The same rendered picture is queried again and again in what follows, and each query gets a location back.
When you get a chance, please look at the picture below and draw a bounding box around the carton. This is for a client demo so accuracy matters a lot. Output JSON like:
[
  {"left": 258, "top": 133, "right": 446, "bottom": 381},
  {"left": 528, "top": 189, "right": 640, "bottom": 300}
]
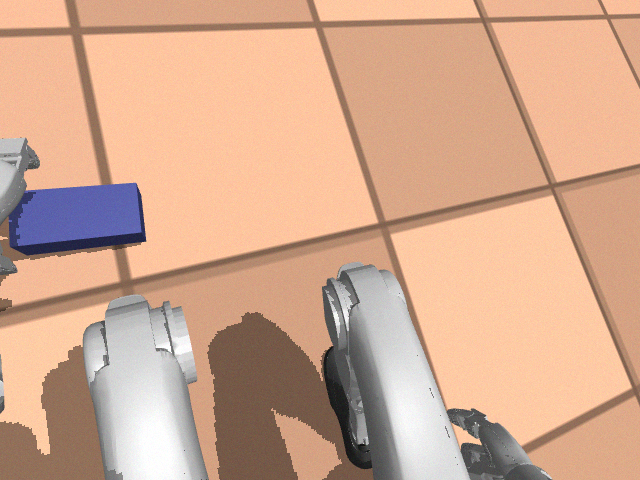
[{"left": 9, "top": 183, "right": 146, "bottom": 255}]

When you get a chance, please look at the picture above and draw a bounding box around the left robot hand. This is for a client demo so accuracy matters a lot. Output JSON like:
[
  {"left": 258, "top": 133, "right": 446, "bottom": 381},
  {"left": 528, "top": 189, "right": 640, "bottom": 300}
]
[{"left": 0, "top": 138, "right": 40, "bottom": 275}]

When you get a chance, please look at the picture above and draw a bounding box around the right robot hand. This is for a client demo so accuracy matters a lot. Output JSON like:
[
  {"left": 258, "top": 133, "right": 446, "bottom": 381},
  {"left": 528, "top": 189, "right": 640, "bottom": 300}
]
[{"left": 447, "top": 408, "right": 533, "bottom": 480}]

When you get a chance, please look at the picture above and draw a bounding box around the right robot arm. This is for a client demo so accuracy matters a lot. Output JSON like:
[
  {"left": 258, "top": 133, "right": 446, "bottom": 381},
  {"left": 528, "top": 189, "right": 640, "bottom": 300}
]
[{"left": 504, "top": 464, "right": 553, "bottom": 480}]

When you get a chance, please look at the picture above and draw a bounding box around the right robot foot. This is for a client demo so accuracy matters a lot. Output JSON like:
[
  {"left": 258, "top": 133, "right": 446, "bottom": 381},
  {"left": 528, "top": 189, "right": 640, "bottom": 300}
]
[{"left": 323, "top": 346, "right": 372, "bottom": 469}]

